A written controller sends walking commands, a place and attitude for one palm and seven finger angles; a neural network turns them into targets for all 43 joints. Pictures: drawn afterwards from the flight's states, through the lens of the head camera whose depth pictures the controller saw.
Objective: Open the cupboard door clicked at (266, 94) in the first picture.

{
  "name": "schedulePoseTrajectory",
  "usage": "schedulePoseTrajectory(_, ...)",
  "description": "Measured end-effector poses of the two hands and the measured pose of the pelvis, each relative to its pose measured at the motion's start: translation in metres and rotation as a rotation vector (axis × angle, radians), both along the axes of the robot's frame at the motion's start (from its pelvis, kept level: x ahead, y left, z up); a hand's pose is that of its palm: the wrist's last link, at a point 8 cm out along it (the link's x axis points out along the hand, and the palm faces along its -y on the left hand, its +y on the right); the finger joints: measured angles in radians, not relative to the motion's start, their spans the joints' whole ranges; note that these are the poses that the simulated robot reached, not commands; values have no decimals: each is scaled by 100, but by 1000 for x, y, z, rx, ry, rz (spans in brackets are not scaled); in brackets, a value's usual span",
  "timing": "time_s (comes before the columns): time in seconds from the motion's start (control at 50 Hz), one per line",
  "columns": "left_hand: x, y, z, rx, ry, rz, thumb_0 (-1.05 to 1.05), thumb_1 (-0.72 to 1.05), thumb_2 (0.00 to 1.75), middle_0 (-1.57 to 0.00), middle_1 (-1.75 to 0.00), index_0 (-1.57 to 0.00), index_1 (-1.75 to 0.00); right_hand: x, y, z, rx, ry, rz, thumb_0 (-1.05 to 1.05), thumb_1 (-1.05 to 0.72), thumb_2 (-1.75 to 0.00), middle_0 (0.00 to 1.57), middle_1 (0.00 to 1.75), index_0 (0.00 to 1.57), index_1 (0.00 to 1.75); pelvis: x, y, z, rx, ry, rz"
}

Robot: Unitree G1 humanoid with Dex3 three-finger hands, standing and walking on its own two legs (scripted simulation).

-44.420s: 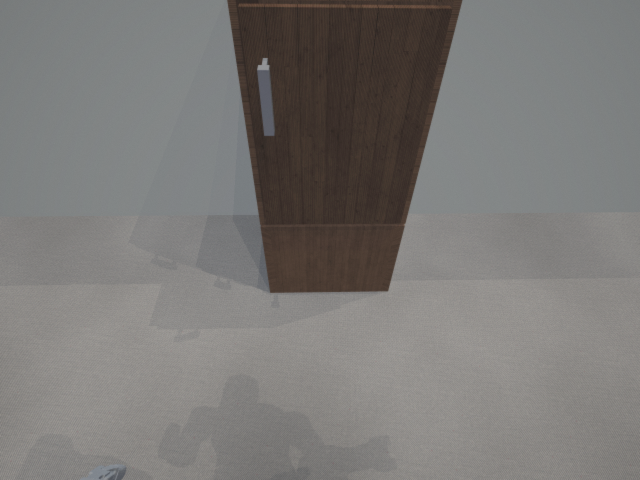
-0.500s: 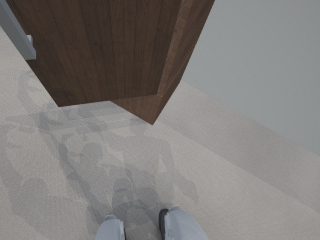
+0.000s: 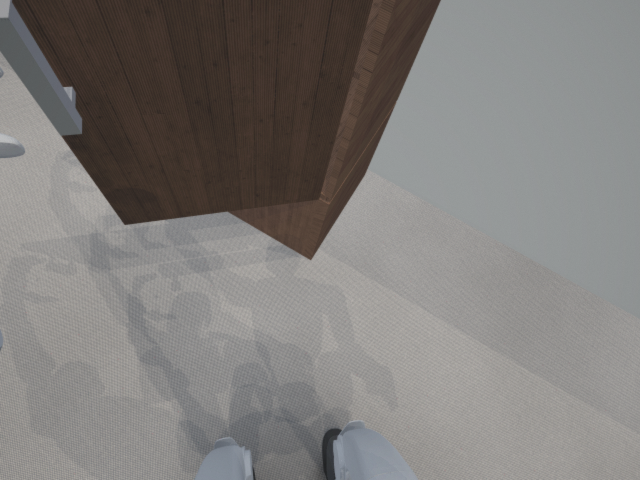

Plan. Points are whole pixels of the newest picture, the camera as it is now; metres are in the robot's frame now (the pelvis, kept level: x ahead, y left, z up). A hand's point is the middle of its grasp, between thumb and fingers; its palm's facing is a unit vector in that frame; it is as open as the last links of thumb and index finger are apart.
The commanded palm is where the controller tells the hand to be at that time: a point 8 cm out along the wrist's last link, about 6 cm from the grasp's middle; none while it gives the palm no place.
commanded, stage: move the hooked fingers beside the handle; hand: left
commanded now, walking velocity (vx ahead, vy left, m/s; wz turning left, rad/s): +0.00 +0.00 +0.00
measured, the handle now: (40, 63) +0.56 +0.26 +0.10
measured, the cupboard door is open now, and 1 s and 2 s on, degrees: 43 42 42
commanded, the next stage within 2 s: slide the fingers in behind the handle in 0.22 s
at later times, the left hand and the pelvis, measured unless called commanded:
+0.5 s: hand out of the picture +0.51 +0.30 +0.11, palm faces +0.11 -0.99 +0.00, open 14.0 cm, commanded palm +0.49 +0.34 +0.10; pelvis -0.01 -0.01 +0.00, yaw +0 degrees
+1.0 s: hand out of the picture +0.51 +0.29 +0.11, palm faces +0.14 -0.99 +0.02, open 14.2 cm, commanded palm +0.50 +0.30 +0.10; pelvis -0.01 +0.00 +0.00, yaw +1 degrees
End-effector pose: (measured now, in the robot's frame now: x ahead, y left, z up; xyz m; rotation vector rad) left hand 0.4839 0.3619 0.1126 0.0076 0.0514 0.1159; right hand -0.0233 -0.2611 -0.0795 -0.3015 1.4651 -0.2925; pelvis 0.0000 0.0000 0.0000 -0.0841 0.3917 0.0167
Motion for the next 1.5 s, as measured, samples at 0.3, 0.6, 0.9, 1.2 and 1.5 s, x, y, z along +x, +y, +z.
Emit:
schedulePoseTrajectory(0.3, -7, -13, -2, -9, 6, 2, -1, -50, 30, -30, -120, -30, -120, 5, -12, -1, -16, -38, 16, 1, -90, -90, 21, 30, 20, 30, -7, -6, 0, 7, -16, 4)
schedulePoseTrajectory(0.6, 2, -14, -3, -15, 2, -9, -1, -50, 30, -30, -120, -30, -121, -19, -8, 0, -23, 12, -2, 1, -90, -90, 21, 30, 20, 30, -13, -5, -3, 3, 7, 2)
schedulePoseTrajectory(0.9, 0, -19, -5, -22, -15, 16, -1, -50, 30, -30, -120, -27, -122, -20, 4, 0, 7, 44, 5, 1, -90, -90, 21, 30, 20, 30, -6, 1, 0, -2, -2, 17)
schedulePoseTrajectory(1.2, -1, -41, -5, 9, -19, -13, -1, -50, 30, -29, -120, -22, -121, 6, 1, -7, 24, -2, 58, 1, -90, -90, 21, 30, 20, 30, -4, 0, 1, 0, -17, 41)
schedulePoseTrajectory(1.5, 12, -81, -5, -9, -27, 16, -1, -50, 30, -29, -120, -29, -122, -1, -4, -12, 58, -63, -7, 1, -90, -90, 21, 30, 20, 29, -6, -11, 1, 21, -26, -3)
